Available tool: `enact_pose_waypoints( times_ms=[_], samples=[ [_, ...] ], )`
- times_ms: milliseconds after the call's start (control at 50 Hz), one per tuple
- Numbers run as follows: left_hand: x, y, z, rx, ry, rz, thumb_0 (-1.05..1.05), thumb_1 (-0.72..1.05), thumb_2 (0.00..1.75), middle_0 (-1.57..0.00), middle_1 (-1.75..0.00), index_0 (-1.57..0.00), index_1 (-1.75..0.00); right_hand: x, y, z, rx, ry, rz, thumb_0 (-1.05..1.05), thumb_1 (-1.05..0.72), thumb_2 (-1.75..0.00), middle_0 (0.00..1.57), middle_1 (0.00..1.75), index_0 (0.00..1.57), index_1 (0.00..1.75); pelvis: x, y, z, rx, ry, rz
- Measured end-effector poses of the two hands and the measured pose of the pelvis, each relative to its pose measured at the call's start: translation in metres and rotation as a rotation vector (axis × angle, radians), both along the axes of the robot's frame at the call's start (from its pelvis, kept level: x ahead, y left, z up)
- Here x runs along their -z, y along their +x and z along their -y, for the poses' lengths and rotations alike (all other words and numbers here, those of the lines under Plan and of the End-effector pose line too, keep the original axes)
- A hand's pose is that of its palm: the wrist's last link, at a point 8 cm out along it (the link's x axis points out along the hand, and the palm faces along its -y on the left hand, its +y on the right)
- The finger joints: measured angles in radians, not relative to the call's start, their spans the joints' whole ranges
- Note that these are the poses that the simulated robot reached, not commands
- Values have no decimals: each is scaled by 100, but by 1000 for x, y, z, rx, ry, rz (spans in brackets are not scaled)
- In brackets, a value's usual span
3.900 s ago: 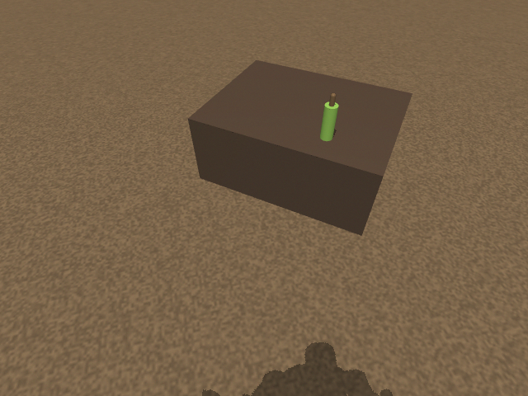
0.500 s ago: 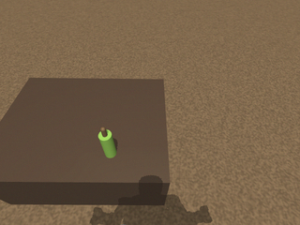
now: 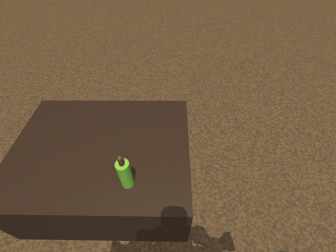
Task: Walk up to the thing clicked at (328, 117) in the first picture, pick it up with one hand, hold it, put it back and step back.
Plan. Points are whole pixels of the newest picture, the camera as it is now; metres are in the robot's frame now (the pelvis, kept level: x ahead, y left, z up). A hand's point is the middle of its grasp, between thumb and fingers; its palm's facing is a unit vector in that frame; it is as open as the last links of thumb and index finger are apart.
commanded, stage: walk up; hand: left
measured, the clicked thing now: (124, 171) +0.50 +0.21 -0.28
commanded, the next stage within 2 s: stand in 0.64 s
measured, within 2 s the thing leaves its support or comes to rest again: neither
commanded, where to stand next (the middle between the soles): +0.05 +0.00 m, yaw +1 degrees
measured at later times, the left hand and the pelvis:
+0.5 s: hand out of the picture +0.10 +0.25 -0.15, palm faces -0.02 -0.94 -0.33, open 7.3 cm; pelvis +0.01 +0.00 +0.01, yaw +0 degrees
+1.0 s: hand out of the picture +0.11 +0.24 -0.15, palm faces -0.03 -0.94 -0.34, open 7.3 cm; pelvis +0.02 -0.01 +0.01, yaw +0 degrees
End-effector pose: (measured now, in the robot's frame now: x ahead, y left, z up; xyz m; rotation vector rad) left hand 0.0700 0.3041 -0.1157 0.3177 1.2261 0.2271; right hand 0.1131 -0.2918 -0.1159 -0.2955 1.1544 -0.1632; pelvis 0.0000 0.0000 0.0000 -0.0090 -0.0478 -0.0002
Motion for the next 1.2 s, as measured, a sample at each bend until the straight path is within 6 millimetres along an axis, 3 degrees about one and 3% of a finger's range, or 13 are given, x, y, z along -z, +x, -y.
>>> enact_pose_waypoints(
  times_ms=[200,420,560,880,1200],
  samples=[
    [-4,17,8,21,-16,21,1,91,89,-20,-30,-21,-30,0,-27,8,45,-8,-55,0,-91,-90,21,30,20,30,-4,2,2,4,2,-1],
    [-1,22,12,29,-27,7,1,91,89,-20,-30,-21,-30,2,-50,11,75,-14,-117,1,-91,-90,20,30,20,30,-5,7,2,1,1,-12],
    [-1,24,12,19,-27,0,1,91,89,-20,-30,-21,-30,2,-46,10,73,-12,-117,1,-91,-90,20,30,20,30,-5,12,3,-2,2,-16],
    [-2,30,15,30,-24,9,1,91,89,-20,-30,-21,-30,-4,-13,10,45,-17,-45,0,-90,-90,21,30,20,30,-6,21,5,2,6,-14],
    [-3,32,16,37,-18,5,1,91,89,-20,-30,-21,-30,-4,-15,15,55,-23,-61,0,-90,-90,21,30,20,30,-6,26,7,5,8,-11]
  ],
)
